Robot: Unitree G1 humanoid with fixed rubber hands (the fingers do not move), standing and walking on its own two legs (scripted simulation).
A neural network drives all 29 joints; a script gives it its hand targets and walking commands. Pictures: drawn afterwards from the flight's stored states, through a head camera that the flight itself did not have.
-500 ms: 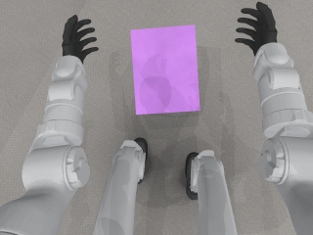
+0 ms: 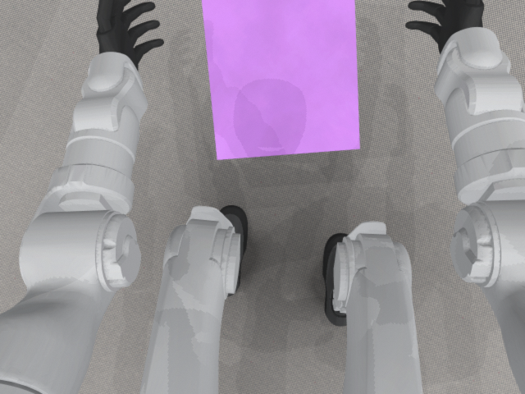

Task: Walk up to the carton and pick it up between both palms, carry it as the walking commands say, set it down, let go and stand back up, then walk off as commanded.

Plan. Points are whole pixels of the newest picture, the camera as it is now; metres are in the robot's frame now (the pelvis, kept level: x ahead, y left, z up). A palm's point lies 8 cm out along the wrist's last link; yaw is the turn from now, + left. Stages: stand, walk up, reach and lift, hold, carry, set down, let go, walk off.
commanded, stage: reach and lift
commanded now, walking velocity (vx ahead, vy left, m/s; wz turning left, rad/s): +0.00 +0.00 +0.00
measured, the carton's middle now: (281, 71) +0.54 +0.04 -0.34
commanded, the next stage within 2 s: none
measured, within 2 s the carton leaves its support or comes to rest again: leaves its support in 1.86 s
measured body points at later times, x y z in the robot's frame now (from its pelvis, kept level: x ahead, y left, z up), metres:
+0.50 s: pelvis -0.01 +0.00 -0.07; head +0.37 -0.01 +0.17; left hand +0.51 +0.23 -0.26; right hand +0.55 -0.16 -0.27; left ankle +0.13 +0.13 -0.40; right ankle +0.09 -0.13 -0.40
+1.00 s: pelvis -0.01 +0.00 -0.07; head +0.37 -0.01 +0.17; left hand +0.51 +0.23 -0.27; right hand +0.55 -0.15 -0.27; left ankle +0.13 +0.13 -0.40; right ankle +0.09 -0.13 -0.40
